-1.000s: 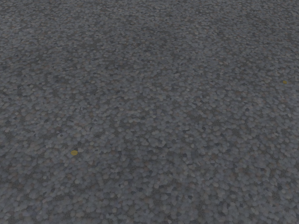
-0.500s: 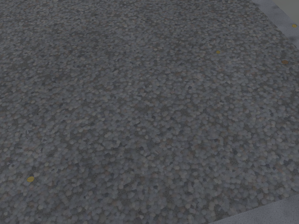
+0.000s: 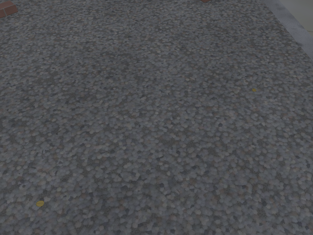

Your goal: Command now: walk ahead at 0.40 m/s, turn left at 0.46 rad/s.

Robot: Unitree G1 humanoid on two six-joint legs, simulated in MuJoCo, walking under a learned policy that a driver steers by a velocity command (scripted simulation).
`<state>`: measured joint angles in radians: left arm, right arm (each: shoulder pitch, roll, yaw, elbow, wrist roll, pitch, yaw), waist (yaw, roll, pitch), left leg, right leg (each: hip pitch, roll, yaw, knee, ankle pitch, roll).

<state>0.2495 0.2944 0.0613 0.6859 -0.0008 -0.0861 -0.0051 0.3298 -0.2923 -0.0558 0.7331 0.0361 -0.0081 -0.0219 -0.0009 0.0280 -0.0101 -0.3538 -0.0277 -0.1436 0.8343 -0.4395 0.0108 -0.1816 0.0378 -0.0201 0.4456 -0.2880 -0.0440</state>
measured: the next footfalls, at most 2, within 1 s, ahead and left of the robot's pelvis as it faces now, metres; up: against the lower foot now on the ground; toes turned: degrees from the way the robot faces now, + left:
left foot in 0.34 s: +0.32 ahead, +0.17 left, +0.00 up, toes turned +13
right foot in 0.84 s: +0.34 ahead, -0.06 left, +0.00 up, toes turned +7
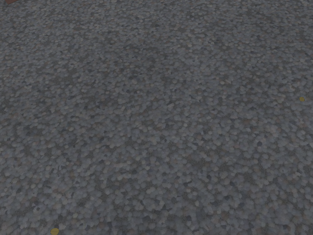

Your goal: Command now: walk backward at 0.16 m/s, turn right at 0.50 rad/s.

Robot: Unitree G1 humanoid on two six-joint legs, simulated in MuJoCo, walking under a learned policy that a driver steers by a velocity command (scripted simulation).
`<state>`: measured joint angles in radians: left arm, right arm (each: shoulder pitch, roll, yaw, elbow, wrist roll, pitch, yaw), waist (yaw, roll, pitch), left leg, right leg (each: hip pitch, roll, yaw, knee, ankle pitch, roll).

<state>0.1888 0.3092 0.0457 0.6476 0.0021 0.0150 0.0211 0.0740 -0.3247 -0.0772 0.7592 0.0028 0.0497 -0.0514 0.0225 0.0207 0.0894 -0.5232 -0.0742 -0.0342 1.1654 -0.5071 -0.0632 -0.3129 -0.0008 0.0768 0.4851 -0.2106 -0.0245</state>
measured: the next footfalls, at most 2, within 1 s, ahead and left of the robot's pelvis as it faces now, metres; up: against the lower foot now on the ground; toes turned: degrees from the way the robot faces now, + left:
left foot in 0.36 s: -0.03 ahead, +0.16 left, +0.00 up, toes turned -19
right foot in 0.82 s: +0.07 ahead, -0.11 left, +0.00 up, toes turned -5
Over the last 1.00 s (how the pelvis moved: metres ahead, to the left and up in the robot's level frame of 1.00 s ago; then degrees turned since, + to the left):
0.27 0.03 0.00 3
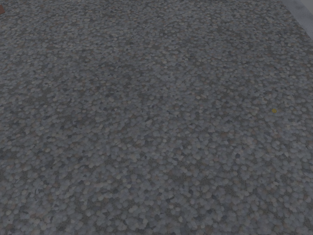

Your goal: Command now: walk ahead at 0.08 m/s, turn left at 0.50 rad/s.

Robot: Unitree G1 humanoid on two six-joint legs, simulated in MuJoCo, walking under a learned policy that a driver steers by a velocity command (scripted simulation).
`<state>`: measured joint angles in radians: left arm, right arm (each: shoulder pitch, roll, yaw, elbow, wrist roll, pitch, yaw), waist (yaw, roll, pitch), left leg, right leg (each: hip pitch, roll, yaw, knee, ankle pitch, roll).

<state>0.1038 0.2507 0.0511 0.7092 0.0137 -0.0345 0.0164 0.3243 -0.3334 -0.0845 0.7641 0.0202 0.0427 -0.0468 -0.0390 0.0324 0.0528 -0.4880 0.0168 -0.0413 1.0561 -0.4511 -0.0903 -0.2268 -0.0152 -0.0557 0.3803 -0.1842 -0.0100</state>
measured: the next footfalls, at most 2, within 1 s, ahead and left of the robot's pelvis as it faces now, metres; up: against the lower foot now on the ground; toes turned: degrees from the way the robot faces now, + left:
left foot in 0.24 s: +0.10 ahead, +0.15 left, +0.00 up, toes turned +10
right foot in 0.64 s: +0.12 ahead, -0.08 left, +0.00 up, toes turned +9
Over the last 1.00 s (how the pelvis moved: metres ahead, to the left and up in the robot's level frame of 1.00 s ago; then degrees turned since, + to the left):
0.02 0.01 0.00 -1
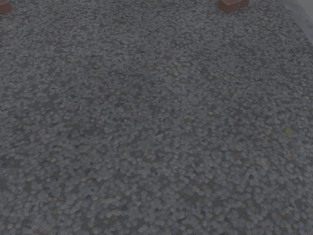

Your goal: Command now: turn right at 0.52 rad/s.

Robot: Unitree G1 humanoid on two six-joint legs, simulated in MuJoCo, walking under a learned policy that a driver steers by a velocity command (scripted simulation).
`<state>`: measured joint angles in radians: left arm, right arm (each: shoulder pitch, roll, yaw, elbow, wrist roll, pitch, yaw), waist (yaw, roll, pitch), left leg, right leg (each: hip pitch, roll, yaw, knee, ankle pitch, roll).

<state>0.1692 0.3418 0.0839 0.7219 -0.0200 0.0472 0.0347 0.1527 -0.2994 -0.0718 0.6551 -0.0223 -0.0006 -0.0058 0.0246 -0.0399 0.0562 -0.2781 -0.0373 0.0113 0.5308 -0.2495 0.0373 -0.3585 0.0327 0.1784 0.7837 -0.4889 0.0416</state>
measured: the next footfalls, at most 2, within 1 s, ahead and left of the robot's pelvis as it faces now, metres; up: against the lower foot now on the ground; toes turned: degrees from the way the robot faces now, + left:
right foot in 0.44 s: +0.02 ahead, -0.15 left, +0.00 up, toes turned -14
left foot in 0.92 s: +0.03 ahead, +0.09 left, +0.00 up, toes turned +4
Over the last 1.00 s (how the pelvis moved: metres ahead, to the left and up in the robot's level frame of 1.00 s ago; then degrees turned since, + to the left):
0.08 0.08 -0.01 -2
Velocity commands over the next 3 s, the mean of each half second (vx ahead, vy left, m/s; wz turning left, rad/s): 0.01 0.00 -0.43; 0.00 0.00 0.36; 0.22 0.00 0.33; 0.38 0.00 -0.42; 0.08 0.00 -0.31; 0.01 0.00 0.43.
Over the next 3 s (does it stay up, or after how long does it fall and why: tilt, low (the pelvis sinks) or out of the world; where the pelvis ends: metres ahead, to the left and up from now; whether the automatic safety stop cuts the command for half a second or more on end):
stays up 0.39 0.04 0.02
